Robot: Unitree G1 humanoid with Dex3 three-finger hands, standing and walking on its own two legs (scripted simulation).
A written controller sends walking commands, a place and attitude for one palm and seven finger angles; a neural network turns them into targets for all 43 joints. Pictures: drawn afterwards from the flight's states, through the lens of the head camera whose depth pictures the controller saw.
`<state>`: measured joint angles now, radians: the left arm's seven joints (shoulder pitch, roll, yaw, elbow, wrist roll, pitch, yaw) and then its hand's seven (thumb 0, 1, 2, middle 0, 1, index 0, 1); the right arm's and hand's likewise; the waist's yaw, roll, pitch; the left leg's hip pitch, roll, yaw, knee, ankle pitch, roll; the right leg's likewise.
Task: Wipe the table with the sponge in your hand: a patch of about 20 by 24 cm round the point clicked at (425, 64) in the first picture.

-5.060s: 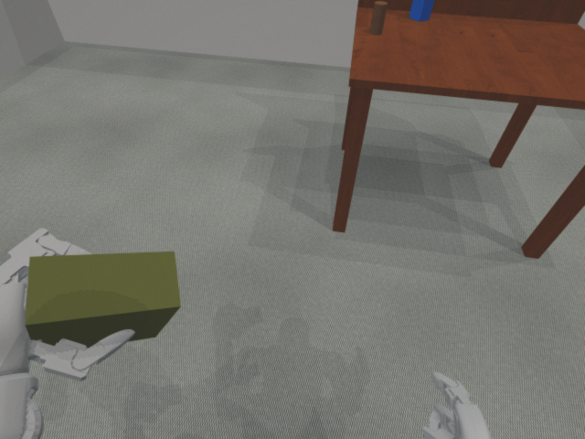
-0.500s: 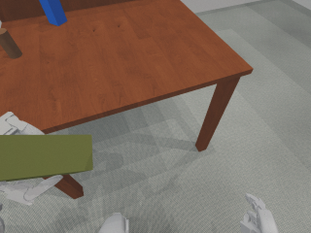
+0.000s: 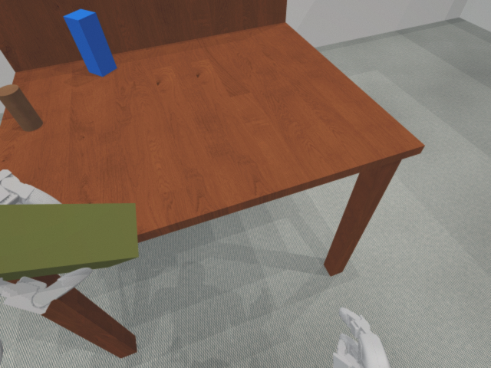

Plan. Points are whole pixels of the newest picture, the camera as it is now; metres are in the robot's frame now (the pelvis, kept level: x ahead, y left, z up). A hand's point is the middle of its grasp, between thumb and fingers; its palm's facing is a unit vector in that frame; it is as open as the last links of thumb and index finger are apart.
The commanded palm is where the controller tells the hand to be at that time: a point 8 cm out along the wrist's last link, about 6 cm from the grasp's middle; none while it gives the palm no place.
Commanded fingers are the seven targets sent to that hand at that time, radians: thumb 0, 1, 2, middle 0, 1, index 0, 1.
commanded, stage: come to a stop and stand still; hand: left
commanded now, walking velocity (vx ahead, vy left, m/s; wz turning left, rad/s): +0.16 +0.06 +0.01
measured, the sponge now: (84, 241) +0.22 +0.21 +0.18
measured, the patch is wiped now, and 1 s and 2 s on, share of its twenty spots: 0.00 0.00 0.00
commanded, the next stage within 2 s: look again from close up in 1.34 s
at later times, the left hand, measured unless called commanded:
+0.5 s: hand (46, 222) +0.24 +0.26 +0.18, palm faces +0.39 -0.80 -0.45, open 10.1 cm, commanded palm +0.19 +0.29 +0.18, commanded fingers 0.00 0.10 1.30 -1.20 -1.60 -1.20 -1.60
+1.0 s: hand (36, 290) +0.17 +0.25 +0.16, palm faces +0.38 -0.85 -0.36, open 10.1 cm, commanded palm +0.12 +0.29 +0.18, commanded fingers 0.00 0.10 1.30 -1.20 -1.60 -1.20 -1.60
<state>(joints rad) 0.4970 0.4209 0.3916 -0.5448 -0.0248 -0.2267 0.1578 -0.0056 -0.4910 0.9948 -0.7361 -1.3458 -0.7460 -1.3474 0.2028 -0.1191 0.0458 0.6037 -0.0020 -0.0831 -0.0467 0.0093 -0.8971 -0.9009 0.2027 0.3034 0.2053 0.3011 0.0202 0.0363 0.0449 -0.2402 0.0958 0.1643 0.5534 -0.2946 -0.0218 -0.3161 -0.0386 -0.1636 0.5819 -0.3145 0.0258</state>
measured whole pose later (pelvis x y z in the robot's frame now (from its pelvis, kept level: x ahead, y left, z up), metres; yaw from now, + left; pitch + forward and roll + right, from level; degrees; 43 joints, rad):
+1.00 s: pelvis -0.04 +0.01 +0.00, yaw -1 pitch -4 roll -2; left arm 0.47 0.33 0.30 -0.43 -0.04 -0.14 0.15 -0.01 -0.49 1.00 -0.73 -1.35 -0.74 -1.35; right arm 0.24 -0.23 0.01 0.63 0.00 -0.04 -0.07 0.01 -0.90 -0.90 0.20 0.30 0.20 0.30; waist 0.00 0.04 0.02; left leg -0.33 0.05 0.04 0.55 -0.17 0.01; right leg -0.20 0.02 -0.08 0.52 -0.26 -0.02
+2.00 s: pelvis -0.03 +0.07 +0.01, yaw -2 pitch -2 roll -2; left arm 0.41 0.35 0.36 -0.49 -0.01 -0.17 0.14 -0.01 -0.49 1.00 -0.73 -1.35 -0.74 -1.35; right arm 0.22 -0.20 0.04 0.57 -0.04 -0.15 -0.04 0.01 -0.90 -0.90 0.20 0.30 0.20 0.30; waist 0.04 -0.01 0.08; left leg -0.29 -0.05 0.06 0.40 -0.10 0.08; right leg -0.17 -0.03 0.02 0.43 -0.32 -0.02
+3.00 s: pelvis +0.15 +0.09 -0.01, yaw -3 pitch -4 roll +3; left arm 0.39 0.41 0.40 -0.47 -0.05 -0.20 0.14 -0.01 -0.50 1.01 -0.74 -1.35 -0.75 -1.35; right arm 0.11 -0.17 -0.02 0.58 0.00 -0.10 -0.05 0.01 -0.90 -0.90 0.19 0.30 0.20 0.30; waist 0.00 -0.05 0.13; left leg -0.27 0.01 0.11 0.58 -0.24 0.00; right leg -0.30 -0.06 0.00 0.92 -0.50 0.01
